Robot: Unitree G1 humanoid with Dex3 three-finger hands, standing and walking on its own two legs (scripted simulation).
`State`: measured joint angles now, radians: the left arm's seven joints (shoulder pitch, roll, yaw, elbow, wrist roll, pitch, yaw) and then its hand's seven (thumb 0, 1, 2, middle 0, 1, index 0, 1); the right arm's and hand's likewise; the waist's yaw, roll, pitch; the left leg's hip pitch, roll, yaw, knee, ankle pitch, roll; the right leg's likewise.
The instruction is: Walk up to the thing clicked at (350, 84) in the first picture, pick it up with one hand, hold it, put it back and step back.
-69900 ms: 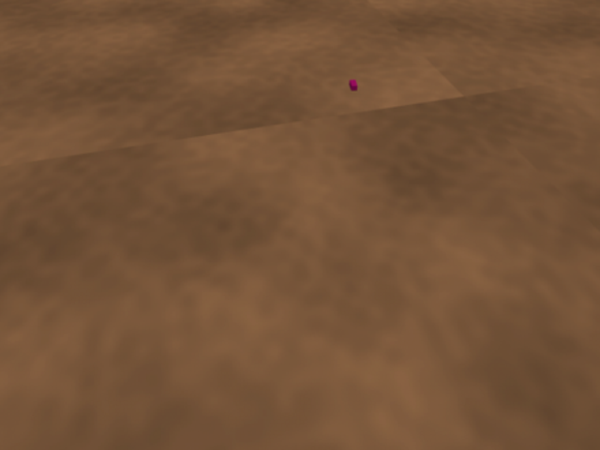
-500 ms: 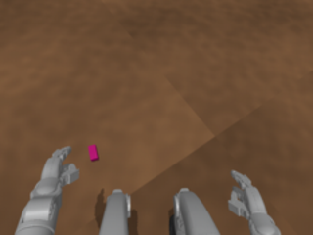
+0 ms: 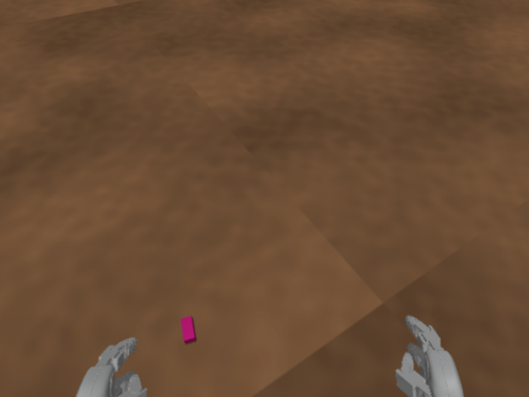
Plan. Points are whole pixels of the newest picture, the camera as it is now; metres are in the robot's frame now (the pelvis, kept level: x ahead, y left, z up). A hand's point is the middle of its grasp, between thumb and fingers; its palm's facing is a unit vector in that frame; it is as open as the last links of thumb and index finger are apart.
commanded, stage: go down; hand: left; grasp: from above
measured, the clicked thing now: (188, 329) +0.48 +0.27 -0.70
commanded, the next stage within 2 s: home in 0.46 s
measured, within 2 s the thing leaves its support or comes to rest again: neither
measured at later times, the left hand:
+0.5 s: hand out of the picture +0.15 +0.18 -0.05, palm faces +0.05 -0.98 -0.20, open 7.4 cm
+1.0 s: hand out of the picture +0.16 +0.17 -0.05, palm faces +0.05 -0.98 -0.20, open 7.4 cm
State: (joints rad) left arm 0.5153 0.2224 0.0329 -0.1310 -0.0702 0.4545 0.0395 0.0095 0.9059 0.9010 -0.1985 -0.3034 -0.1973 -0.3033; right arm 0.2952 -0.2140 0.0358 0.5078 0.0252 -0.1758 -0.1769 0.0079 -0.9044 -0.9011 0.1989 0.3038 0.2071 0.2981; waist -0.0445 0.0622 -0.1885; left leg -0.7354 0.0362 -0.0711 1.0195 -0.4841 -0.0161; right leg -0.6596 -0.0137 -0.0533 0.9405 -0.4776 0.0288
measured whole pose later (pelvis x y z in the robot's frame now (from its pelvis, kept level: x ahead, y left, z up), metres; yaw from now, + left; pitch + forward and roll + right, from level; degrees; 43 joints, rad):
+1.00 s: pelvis +0.00 -0.01 +0.00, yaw +0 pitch +10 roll -3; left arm 0.51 0.22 0.03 -0.12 -0.06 0.44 0.01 0.01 0.91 0.90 -0.20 -0.30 -0.20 -0.30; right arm 0.29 -0.23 0.02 0.53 0.01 -0.23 -0.18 0.01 -0.90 -0.90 0.20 0.30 0.21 0.30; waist -0.03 0.05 -0.16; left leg -0.71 0.04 -0.07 1.02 -0.49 -0.02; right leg -0.64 -0.01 -0.05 0.95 -0.49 0.02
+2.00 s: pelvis -0.01 +0.00 +0.00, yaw +0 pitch +10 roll -3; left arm 0.51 0.23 0.03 -0.13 -0.06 0.46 0.02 0.01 0.91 0.90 -0.20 -0.30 -0.20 -0.30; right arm 0.29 -0.22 0.03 0.52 0.02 -0.22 -0.17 0.01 -0.90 -0.90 0.20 0.30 0.21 0.30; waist -0.03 0.05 -0.16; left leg -0.71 0.04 -0.07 1.02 -0.48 -0.02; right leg -0.64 -0.01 -0.05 0.95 -0.48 0.03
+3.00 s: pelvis -0.02 +0.00 +0.06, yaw +3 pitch -4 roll -1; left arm 0.19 0.31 0.03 1.11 0.03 0.01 0.02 0.00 0.91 0.90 -0.20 -0.30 -0.20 -0.30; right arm 0.16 -0.30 -0.05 1.10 -0.02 0.02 0.00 0.00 -0.91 -0.90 0.20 0.30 0.21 0.30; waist 0.02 0.02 0.07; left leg -0.18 -0.01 -0.08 0.44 -0.19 -0.01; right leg -0.11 -0.06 -0.08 0.41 -0.22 0.04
